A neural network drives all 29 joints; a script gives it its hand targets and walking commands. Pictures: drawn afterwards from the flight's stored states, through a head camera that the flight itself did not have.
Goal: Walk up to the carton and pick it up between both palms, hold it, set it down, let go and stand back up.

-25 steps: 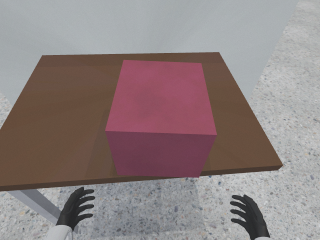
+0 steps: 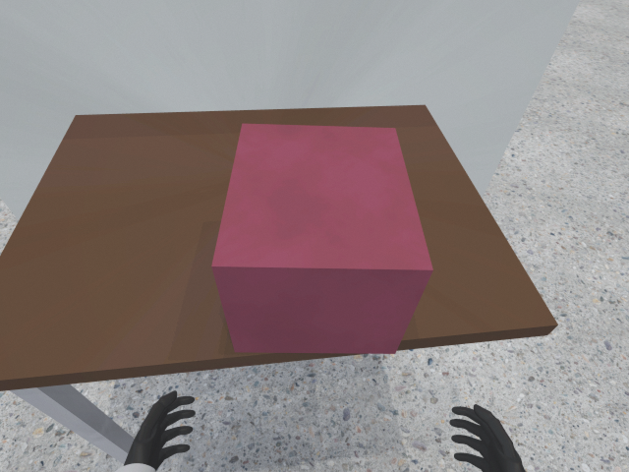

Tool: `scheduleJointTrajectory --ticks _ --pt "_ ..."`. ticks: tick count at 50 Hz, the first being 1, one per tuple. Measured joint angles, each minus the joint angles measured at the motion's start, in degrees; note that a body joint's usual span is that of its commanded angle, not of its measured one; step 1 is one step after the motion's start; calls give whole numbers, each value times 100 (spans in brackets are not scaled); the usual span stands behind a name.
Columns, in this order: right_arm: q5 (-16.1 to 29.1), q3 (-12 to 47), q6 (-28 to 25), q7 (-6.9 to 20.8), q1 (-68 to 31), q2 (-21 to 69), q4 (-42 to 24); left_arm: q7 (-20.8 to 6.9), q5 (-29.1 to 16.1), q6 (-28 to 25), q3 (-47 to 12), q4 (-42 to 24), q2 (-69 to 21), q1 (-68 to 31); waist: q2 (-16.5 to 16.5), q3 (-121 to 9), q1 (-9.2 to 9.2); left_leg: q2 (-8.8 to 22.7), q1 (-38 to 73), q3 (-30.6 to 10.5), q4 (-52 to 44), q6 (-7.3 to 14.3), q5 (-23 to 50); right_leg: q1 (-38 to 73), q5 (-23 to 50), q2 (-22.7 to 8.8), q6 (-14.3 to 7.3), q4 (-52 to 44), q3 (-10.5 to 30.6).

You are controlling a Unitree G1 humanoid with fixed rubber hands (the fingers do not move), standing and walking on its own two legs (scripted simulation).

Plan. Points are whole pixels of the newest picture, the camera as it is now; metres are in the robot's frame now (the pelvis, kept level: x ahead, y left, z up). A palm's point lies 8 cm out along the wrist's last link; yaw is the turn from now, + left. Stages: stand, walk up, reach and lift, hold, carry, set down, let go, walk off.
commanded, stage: set down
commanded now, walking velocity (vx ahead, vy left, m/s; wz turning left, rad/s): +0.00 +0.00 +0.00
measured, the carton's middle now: (317, 236) +0.43 +0.04 +0.06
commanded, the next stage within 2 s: let go in 0.52 s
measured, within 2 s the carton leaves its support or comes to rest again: neither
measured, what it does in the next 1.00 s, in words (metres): stands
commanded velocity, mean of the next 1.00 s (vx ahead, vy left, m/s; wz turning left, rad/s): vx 0.00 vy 0.00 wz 0.00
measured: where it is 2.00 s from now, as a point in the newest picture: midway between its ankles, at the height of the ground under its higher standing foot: outside the picture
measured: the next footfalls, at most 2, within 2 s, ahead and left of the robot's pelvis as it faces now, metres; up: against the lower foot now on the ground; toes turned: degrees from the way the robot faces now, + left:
none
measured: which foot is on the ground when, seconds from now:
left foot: down 0.00-1.00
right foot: down 0.00-1.00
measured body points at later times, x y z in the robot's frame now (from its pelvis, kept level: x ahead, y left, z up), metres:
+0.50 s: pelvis -0.01 +0.00 +0.00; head +0.00 +0.01 +0.45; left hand +0.16 +0.22 -0.10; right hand +0.16 -0.22 -0.09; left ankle +0.02 +0.12 -0.74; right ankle -0.01 -0.12 -0.74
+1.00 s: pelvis +0.00 +0.00 +0.00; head +0.01 +0.01 +0.45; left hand +0.16 +0.22 -0.10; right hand +0.15 -0.23 -0.10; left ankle +0.02 +0.12 -0.74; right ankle -0.01 -0.12 -0.74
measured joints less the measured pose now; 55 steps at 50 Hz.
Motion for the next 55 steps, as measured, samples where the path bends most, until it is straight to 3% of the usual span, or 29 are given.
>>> scheduleJointTrajectory --ticks 16,23,51,55 --pt "-319 -110 -235 84 -361 35 881 -45 189 -113 46 901 -126 -406 39 2 -62 -21 -80 17 62 16 38 -131 -12 -23 9 163 0" --pt "-462 -173 -279 -17 -521 142 1186 -140 179 -103 85 1360 -105 -595 -7 46 -130 -31 -115 10 100 9 46 -197 -48 -35 2 276 -21" --pt "-594 -310 -773 27 -638 132 2079 -211 459 -358 50 1810 -166 -666 8 -19 -231 -24 -142 35 316 37 -135 -173 -161 -46 24 371 -46" --pt "-673 -149 -315 -69 -535 -65 2308 -385 728 -791 73 2330 -57 -621 15 -394 -204 -17 -344 16 467 49 -236 -342 -243 -40 24 469 -65"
